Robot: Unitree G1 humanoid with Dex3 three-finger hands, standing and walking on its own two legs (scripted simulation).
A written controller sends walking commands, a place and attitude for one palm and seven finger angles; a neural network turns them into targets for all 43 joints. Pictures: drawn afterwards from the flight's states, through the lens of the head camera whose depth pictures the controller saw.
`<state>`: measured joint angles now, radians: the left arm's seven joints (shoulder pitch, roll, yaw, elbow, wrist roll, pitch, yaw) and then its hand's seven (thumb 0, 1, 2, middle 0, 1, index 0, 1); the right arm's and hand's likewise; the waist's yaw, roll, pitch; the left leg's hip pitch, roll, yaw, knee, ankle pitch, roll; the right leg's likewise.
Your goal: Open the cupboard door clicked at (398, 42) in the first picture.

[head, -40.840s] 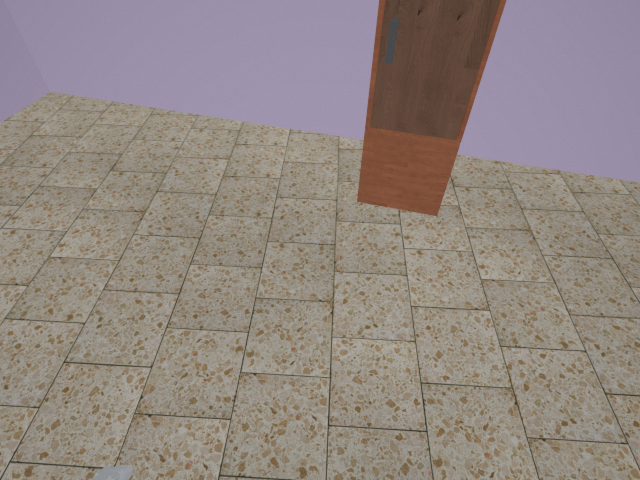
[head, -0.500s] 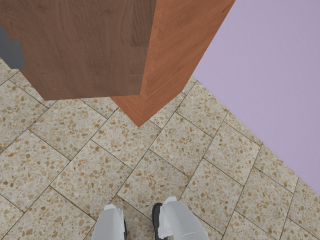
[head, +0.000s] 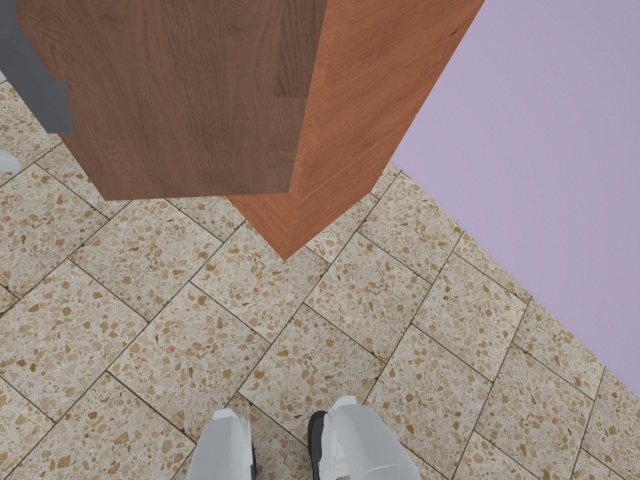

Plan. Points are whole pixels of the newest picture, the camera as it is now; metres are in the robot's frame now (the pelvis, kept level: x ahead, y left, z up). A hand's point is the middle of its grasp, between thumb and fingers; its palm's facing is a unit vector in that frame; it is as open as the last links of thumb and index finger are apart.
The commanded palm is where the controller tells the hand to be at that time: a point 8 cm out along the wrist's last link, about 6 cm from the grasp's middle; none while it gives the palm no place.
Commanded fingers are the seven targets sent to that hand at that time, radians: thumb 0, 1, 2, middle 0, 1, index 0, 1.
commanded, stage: move the hooked fingers beside the handle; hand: left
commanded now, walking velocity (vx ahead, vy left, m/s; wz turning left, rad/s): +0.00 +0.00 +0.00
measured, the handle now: (35, 66) +0.55 +0.27 +0.08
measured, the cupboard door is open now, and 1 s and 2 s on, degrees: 55 54 54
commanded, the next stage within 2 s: slide the fingers in behind the handle in 0.06 s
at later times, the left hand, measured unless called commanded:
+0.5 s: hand out of the picture +0.51 +0.30 +0.08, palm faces +0.04 -1.00 +0.01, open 14.0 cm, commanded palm +0.50 +0.34 +0.08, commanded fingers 0.00 -0.50 0.30 -0.30 -1.20 -0.30 -1.20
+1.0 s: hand (21, 99) +0.51 +0.28 +0.07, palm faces +0.05 -1.00 -0.03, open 13.8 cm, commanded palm +0.50 +0.30 +0.08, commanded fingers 0.00 -0.50 0.30 -0.30 -1.20 -0.30 -1.20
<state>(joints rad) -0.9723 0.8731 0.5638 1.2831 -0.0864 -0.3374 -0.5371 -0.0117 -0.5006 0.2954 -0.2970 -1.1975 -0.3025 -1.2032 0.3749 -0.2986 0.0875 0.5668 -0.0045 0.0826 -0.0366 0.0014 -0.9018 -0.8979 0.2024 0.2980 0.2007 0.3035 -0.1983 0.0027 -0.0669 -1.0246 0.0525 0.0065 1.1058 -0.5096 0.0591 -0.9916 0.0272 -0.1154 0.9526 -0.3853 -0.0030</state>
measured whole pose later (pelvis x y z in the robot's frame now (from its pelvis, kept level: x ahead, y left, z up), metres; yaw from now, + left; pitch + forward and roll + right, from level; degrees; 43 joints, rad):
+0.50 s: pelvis +0.00 +0.00 +0.00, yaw +0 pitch +25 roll -6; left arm -0.94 0.83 0.56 1.23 -0.11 -0.33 -0.52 -0.01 -0.50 0.30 -0.30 -1.20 -0.30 -1.21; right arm 0.41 -0.29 0.08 0.58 -0.01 0.09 -0.03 0.00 -0.90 -0.90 0.20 0.30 0.20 0.30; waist -0.20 0.01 -0.08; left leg -1.02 0.06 0.01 1.10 -0.51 0.06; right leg -0.99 0.03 -0.11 0.94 -0.38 0.00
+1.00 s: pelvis +0.01 +0.00 +0.00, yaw +0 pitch +24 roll -5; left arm -0.93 0.74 0.49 1.21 -0.10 -0.35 -0.43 -0.01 -0.50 0.30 -0.31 -1.21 -0.33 -1.24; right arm 0.40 -0.28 0.07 0.59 -0.01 0.09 -0.02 0.00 -0.90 -0.90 0.20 0.30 0.20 0.30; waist -0.19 0.01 -0.08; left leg -1.00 0.05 0.01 1.08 -0.51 0.05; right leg -0.98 0.03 -0.11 0.94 -0.39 -0.01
